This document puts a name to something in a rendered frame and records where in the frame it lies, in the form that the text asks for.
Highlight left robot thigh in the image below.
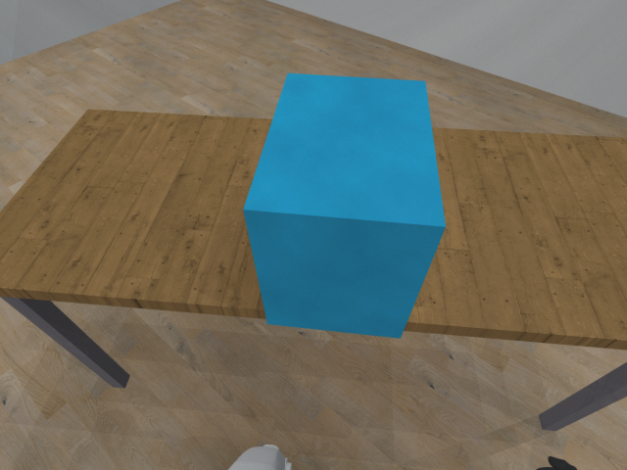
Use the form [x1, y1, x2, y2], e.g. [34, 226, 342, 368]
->
[228, 446, 292, 470]

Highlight table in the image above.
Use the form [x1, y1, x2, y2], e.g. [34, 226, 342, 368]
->
[0, 110, 627, 431]

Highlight carton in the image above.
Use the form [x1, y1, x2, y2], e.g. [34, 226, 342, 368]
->
[243, 73, 446, 339]

